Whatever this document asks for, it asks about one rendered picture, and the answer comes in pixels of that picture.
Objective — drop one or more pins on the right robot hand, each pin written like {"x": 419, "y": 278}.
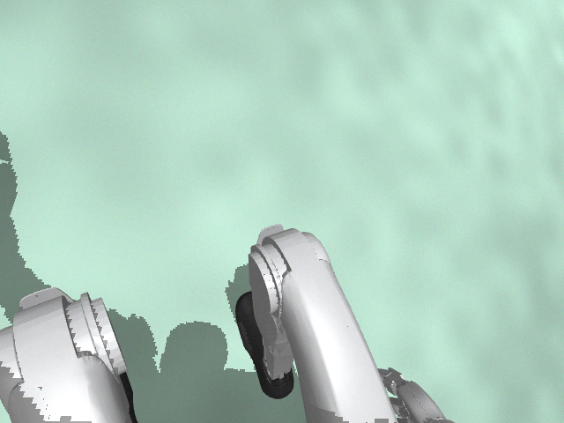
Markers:
{"x": 412, "y": 404}

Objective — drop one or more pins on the right robot foot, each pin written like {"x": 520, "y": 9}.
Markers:
{"x": 252, "y": 340}

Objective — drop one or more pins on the left robot foot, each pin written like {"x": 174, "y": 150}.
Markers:
{"x": 129, "y": 394}

